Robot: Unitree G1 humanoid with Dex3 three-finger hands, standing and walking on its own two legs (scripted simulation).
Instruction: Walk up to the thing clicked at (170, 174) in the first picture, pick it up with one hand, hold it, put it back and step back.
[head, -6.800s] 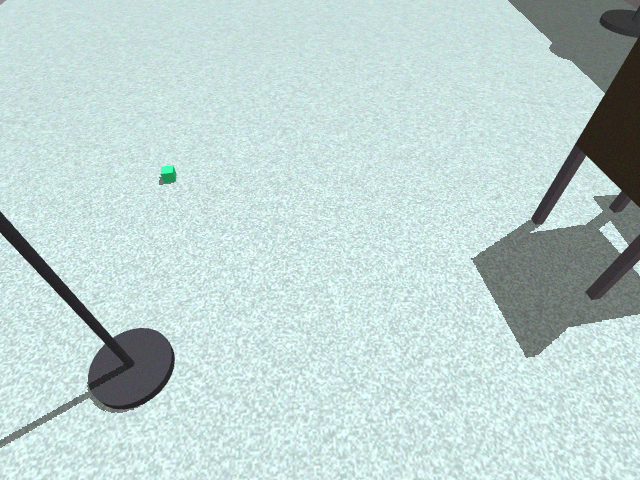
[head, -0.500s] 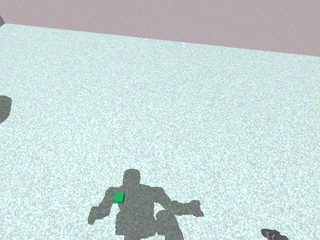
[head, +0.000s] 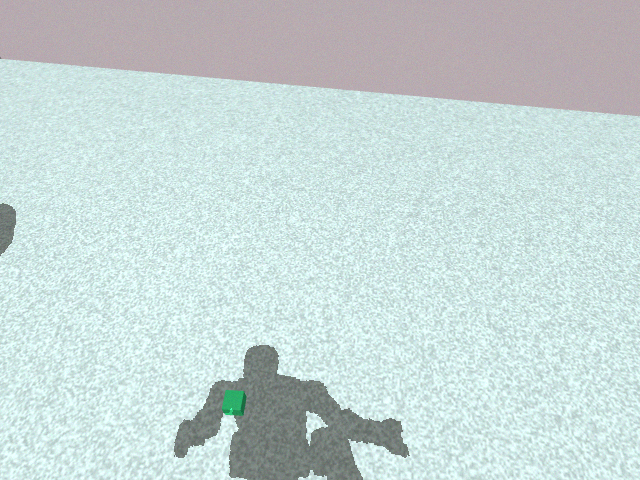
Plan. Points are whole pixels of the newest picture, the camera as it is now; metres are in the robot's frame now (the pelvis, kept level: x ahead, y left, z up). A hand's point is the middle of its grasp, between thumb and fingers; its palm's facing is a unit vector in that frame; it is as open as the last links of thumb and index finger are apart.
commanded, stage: walk up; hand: left
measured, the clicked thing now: (234, 402) +0.44 +0.27 -0.76
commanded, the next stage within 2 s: stand in 0.40 s
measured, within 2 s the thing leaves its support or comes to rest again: neither
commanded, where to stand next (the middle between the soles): +0.07 +0.02 m, yaw +1 degrees
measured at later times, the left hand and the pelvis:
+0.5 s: hand out of the picture +0.09 +0.25 -0.16, palm faces -0.02 -0.95 -0.32, open 7.4 cm; pelvis +0.01 +0.00 +0.00, yaw +0 degrees
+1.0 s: hand out of the picture +0.11 +0.25 -0.16, palm faces -0.01 -0.94 -0.33, open 7.4 cm; pelvis +0.04 +0.00 +0.00, yaw +1 degrees
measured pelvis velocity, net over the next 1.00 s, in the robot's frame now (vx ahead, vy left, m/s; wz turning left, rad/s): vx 0.04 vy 0.00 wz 0.01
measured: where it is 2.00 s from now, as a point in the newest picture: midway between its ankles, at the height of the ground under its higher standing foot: outside the picture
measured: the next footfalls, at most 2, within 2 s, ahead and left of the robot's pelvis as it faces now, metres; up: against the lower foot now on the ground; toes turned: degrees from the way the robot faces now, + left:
none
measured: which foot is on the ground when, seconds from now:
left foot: down 0.00-1.00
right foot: down 0.00-1.00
